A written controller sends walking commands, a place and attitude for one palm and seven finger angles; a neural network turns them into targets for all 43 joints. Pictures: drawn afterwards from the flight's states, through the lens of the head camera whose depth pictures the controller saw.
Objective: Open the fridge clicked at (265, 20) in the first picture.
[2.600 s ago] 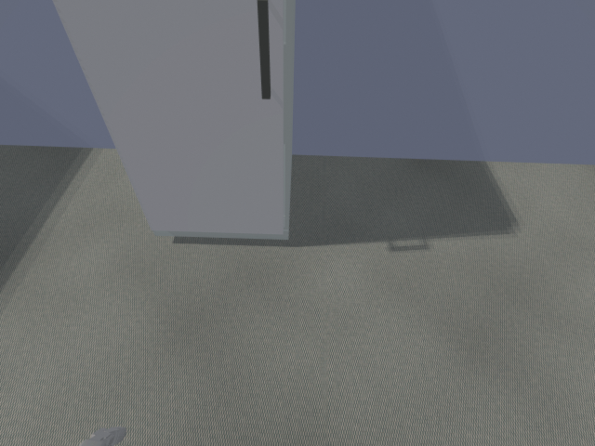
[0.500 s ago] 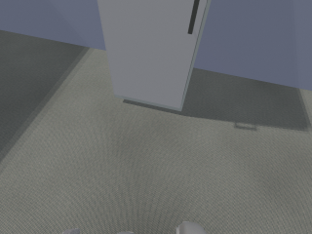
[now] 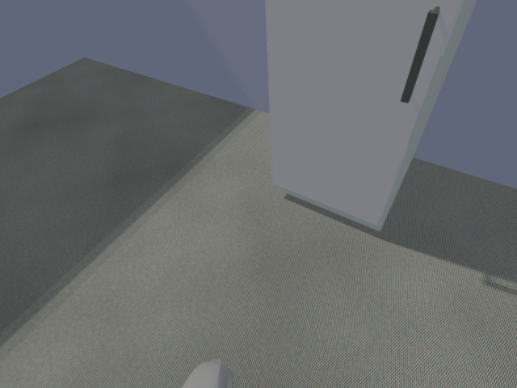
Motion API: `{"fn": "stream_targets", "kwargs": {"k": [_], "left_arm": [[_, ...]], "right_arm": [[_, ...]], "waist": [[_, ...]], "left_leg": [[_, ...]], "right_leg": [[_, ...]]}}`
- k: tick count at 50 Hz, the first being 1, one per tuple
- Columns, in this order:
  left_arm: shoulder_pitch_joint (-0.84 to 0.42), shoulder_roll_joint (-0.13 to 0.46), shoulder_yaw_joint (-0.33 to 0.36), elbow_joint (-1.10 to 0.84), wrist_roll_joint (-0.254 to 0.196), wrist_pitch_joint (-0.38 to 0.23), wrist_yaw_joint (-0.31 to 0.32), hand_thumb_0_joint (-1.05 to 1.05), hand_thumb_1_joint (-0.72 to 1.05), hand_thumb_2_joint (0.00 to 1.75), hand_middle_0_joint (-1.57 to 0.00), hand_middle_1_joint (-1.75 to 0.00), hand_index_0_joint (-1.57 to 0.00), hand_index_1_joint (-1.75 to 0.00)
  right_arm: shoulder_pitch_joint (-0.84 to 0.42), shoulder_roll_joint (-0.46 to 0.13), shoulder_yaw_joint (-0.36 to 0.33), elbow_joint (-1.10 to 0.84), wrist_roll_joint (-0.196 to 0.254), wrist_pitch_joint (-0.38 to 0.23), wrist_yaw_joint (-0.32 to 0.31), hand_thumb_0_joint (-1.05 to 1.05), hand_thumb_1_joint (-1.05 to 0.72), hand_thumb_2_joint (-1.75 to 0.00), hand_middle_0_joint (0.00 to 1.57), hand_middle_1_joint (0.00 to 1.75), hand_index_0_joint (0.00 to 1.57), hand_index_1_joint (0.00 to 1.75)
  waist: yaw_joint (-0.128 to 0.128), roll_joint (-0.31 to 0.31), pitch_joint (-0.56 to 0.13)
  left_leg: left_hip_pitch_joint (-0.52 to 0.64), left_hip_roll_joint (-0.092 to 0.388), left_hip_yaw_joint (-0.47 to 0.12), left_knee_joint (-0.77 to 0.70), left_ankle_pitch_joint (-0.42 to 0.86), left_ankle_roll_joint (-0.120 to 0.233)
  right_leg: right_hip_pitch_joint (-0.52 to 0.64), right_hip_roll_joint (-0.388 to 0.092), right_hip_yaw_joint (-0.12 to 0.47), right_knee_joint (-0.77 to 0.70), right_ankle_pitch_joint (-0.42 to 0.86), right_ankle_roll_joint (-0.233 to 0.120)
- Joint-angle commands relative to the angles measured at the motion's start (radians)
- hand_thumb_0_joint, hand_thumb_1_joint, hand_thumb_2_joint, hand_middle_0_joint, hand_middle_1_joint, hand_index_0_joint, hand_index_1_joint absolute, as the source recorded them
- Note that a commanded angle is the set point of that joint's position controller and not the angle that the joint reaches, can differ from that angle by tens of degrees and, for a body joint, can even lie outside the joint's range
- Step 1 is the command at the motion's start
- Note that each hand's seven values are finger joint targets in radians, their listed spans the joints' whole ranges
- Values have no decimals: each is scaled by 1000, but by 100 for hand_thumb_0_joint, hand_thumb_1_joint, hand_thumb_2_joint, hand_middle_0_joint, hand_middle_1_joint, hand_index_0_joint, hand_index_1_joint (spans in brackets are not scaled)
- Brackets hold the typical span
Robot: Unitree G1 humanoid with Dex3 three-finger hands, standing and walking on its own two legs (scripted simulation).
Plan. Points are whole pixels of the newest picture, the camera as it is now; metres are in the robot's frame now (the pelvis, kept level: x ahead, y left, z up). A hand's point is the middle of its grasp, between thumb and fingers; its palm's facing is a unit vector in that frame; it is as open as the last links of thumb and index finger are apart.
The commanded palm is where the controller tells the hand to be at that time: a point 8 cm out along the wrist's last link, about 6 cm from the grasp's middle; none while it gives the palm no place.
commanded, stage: walk to a spot facing it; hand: right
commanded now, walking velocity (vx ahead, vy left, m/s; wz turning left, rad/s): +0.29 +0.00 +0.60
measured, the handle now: (419, 57) +0.90 -0.39 +0.08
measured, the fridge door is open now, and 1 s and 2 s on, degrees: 0 0 0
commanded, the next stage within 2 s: turn to face it in 0.74 s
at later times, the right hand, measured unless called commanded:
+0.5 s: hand (317, 309) +0.32 -0.09 -0.18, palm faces -0.29 +0.93 -0.20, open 7.3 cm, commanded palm none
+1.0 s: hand (303, 240) +0.49 -0.07 -0.18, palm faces -0.46 +0.87 -0.17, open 7.4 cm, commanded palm none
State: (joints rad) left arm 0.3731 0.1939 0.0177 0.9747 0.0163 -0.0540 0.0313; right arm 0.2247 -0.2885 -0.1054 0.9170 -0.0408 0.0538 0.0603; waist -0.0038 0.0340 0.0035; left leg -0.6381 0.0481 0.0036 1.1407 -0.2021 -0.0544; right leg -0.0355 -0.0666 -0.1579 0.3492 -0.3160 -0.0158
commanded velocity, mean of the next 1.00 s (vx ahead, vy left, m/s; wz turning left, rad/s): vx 0.18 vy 0.00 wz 0.32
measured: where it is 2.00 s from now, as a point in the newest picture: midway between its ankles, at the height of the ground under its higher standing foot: (249, 362)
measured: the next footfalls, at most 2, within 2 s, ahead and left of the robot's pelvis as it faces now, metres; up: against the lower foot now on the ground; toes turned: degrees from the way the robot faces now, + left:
left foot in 0.26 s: +0.21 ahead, +0.17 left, +0.00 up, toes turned +18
right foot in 0.68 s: +0.40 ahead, -0.02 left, +0.00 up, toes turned +13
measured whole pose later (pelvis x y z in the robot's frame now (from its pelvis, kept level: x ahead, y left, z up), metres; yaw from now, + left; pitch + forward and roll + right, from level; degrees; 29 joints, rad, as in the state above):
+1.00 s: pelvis +0.34 +0.06 +0.00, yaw +29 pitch +1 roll +2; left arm 0.28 0.18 0.04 1.01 0.03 -0.04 0.03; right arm 0.19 -0.20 -0.07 0.98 -0.03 0.02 0.01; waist 0.03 0.02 0.06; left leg -0.45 0.08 0.08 0.83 -0.30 -0.04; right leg -0.18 -0.11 -0.25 0.46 -0.28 -0.02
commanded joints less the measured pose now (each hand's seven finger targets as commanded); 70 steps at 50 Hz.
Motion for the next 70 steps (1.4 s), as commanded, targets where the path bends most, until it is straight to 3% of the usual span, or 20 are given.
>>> {"fn": "stream_targets", "kwargs": {"k": [1,7,9,11,12,13,14,17,20,29,32,34,37,41,49,52,55,57,68,70], "left_arm": [[127,138,33,-1,5,-29,10,0,90,90,-20,-30,-20,-30],[180,140,41,53,18,-21,6,0,90,90,-20,-30,-20,-30],[162,165,48,53,13,-21,5,0,90,90,-20,-30,-20,-30],[139,185,51,37,2,-17,-2,0,90,90,-20,-30,-20,-30],[137,153,43,18,-16,-16,-18,0,90,90,-20,-30,-20,-30],[126,85,34,-30,-26,-22,-14,0,90,90,-20,-30,-20,-30],[8,113,39,-63,-20,-25,-6,0,90,90,-20,-30,-20,-30],[-59,100,48,-62,5,0,-15,0,90,90,-20,-30,-20,-30],[60,57,46,-23,14,34,-22,0,90,90,-20,-30,-20,-30],[-157,66,49,-116,7,5,-41,0,90,90,-20,-30,-20,-30],[-63,110,57,-87,4,-12,-24,0,90,90,-20,-30,-20,-30],[108,285,88,-58,23,-12,-13,0,90,90,-20,-30,-20,-30],[-33,175,52,-88,14,-10,-7,0,90,90,-20,-30,-20,-30],[-99,128,44,-77,8,-15,1,0,90,90,-20,-30,-20,-30],[-21,107,42,30,13,4,-7,0,90,90,-20,-30,-20,-30],[-26,108,45,58,4,18,-7,0,90,90,-20,-30,-20,-30],[-25,7,30,29,-10,37,-21,0,90,90,-20,-30,-20,-30],[-83,42,42,9,-6,68,-12,0,90,90,-20,-30,-20,-30],[1,72,75,-25,8,78,-51,0,90,90,-20,-30,-20,-30],[89,244,114,-46,17,64,-44,0,90,90,-20,-30,-20,-30]], "right_arm": [[-193,24,27,-112,4,-25,11,0,-90,-90,20,30,20,30],[-321,50,44,-125,10,-42,12,0,-90,-90,20,30,20,30],[-243,31,38,-101,11,-53,6,0,-90,-90,20,30,20,30],[-19,-32,15,-34,6,-73,-7,0,-90,-90,20,30,20,30],[134,-131,-9,10,4,-85,-19,0,-90,-90,20,30,20,30],[251,-235,-32,29,21,-90,-35,0,-90,-90,20,30,20,30],[246,-262,-39,31,43,-77,-46,0,-90,-90,20,30,20,30],[20,-121,2,-26,34,-83,-60,0,-90,-90,20,30,20,30],[-57,-80,13,-30,14,-97,-65,0,-90,-90,20,30,20,30],[21,-100,1,-18,14,-100,-52,0,-90,-90,20,30,20,30],[11,-75,2,-32,22,-88,-54,0,-90,-90,20,30,20,30],[38,26,22,-67,32,-86,-39,0,-90,-90,20,30,20,30],[-18,-14,2,-52,13,-78,-26,0,-90,-90,20,30,20,30],[55,31,6,-19,16,-38,-21,0,-90,-90,20,30,20,30],[-6,99,58,28,16,-57,-62,0,-90,-90,20,30,20,30],[23,62,56,57,20,-71,-72,0,-90,-90,20,30,20,30],[124,-82,27,102,18,-87,-97,0,-90,-90,20,30,20,30],[99,-93,13,87,17,-82,-101,0,-90,-90,20,30,20,30],[-79,-67,0,-27,22,-38,-96,0,-90,-90,20,30,20,30],[-114,32,16,-101,31,-26,-85,0,-90,-90,20,30,20,30]], "waist": [[55,-164,140],[83,-191,149],[42,-200,87],[-70,-152,-61],[-138,-31,-181],[-151,142,-327],[-165,70,-297],[-43,-31,-16],[53,32,-17],[-3,106,30],[50,24,-3],[104,-377,-93],[56,-151,33],[1,-175,-23],[35,-225,-37],[-4,-206,-63],[-36,125,-113],[-60,263,-90],[56,59,-23],[110,-392,-18]], "left_leg": [[-199,37,47,-82,19,-4],[-43,3,132,-391,-30,57],[110,-57,177,-468,-81,98],[511,-109,201,-599,-7,136],[875,54,19,-618,29,198],[1075,381,-511,-684,158,339],[977,394,-549,-772,179,371],[496,281,-337,-873,-26,284],[306,182,-180,-894,-8,242],[324,140,-241,-855,-59,229],[221,76,-214,-690,-37,173],[-53,-115,35,-128,-414,61],[-54,12,-15,115,-271,45],[43,39,32,70,-139,6],[271,3,108,-460,-72,14],[425,5,129,-725,85,11],[746,369,-101,-704,708,149],[661,406,-99,-742,735,233],[340,280,207,-534,90,70],[56,67,209,-93,-492,-42]], "right_leg": [[90,-254,104,-134,349,-96],[131,-274,-31,-58,601,-81],[141,-276,-90,76,899,-68],[-1,-247,-133,400,941,-7],[-301,-217,-134,671,583,33],[-595,-49,-77,1041,-268,88],[-657,-67,66,1105,-260,58],[-588,-153,134,996,-58,61],[-450,-131,104,812,-24,78],[-371,-35,63,370,50,78],[-67,-28,61,136,96,75],[171,-458,526,-80,34,-90],[-83,-409,387,-115,76,-107],[-90,-306,65,-44,498,-72],[-67,-224,40,28,701,-102],[-76,-188,90,107,605,-49],[-426,-24,6,354,-128,65],[-479,-21,97,617,-316,63],[-196,-1,-5,222,135,59],[-108,-342,526,-15,500,-132]]}}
